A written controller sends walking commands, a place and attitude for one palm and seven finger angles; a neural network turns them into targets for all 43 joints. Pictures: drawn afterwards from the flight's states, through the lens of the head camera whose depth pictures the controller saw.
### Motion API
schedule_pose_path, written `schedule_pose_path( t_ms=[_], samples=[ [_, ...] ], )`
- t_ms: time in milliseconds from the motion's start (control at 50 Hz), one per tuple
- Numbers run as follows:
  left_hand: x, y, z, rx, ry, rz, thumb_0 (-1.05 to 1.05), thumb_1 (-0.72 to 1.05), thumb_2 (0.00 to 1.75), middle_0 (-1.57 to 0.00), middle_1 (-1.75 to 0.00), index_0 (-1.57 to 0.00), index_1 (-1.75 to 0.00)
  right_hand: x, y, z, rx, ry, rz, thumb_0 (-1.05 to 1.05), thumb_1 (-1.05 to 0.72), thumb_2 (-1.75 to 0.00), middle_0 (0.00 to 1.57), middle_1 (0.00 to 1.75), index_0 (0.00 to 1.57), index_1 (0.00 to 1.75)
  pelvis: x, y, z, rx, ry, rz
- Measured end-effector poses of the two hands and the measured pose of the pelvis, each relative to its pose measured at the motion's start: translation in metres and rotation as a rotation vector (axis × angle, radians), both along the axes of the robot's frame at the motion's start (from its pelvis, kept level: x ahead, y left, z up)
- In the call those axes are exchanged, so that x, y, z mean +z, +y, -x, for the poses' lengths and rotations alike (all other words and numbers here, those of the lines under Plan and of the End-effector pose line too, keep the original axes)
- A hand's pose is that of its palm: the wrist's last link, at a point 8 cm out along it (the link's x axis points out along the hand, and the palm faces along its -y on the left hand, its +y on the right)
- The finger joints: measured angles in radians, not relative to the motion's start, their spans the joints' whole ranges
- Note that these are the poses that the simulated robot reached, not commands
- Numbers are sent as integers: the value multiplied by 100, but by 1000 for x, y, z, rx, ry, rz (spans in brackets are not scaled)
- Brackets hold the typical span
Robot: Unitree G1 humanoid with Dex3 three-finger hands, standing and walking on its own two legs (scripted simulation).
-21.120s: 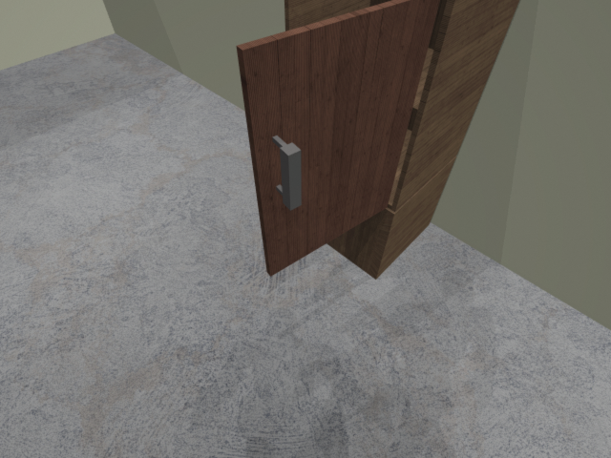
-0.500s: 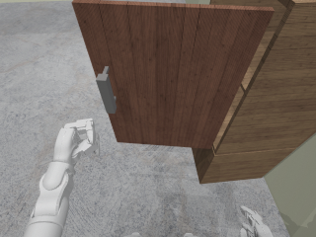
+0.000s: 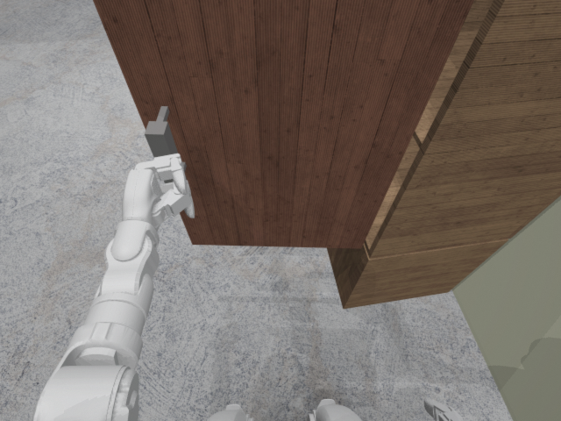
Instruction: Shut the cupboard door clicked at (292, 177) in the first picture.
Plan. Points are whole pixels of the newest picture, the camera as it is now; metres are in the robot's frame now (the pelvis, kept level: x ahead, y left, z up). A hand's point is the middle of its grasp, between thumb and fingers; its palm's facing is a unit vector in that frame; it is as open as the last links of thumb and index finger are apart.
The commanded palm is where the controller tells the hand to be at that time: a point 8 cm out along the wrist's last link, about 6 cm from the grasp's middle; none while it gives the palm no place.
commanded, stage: bring the fist close to the handle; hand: left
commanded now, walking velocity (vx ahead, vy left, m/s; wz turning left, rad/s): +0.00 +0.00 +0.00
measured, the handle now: (171, 151) +0.51 +0.17 +0.07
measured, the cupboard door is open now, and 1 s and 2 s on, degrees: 80 72 60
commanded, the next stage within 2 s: push the door shut along its arc in 0.34 s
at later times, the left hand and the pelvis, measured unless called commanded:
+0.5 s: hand (176, 205) +0.40 +0.14 +0.07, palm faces -0.01 -1.00 -0.03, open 3.1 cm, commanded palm +0.39 +0.19 +0.07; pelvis -0.01 -0.01 +0.00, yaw +0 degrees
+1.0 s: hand (188, 160) +0.48 +0.14 +0.08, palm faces -0.14 -0.99 -0.03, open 3.2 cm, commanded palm +0.47 +0.18 +0.07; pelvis -0.02 +0.00 -0.01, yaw +0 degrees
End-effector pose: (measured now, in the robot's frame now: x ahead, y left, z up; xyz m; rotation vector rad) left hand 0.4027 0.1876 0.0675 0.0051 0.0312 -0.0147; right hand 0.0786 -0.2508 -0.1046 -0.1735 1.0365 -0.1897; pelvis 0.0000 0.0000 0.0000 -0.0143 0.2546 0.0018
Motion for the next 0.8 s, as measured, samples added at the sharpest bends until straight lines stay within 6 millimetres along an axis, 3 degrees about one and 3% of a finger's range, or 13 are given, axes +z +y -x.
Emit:
schedule_pose_path(
  t_ms=[100, 220, 340, 440, 620, 800],
  samples=[
    [6, 1, -3, 15, -48, -17, 2, 90, 90, -130, -150, -130, -150, -3, -4, 19, -28, 53, -6, 1, -91, -90, 20, 30, 20, 30, 0, -1, -1, -13, 5, -2],
    [2, 7, 9, 16, -16, -25, 2, 90, 90, -130, -150, -130, -150, -2, -7, 31, -49, 82, -13, 1, -91, -90, 20, 30, 20, 30, 3, -2, 0, -17, -9, -3],
    [7, 9, 24, 22, -50, -12, 2, 90, 90, -130, -150, -130, -150, 3, -10, 24, -35, 51, 1, 1, -91, -90, 20, 30, 20, 30, 5, -4, 4, -8, -27, -1],
    [7, 11, 24, 15, -51, -25, 2, 90, 90, -130, -150, -130, -150, 5, -11, 11, -12, 11, 12, 1, -91, -90, 20, 30, 20, 30, 2, -5, 11, 2, -32, 1],
    [7, 3, 0, -34, -40, -32, 2, 90, 90, -130, -151, -130, -150, 1, -10, 7, 8, -4, 25, 1, -91, -90, 20, 30, 20, 30, -4, -5, 20, 14, -6, 3],
    [12, 1, -35, -73, -27, -29, 2, 90, 90, -132, -150, -132, -150, -11, -11, 44, -38, 105, 18, 1, -91, -90, 20, 30, 20, 30, -10, -4, 17, 1, 38, 2]
  ],
)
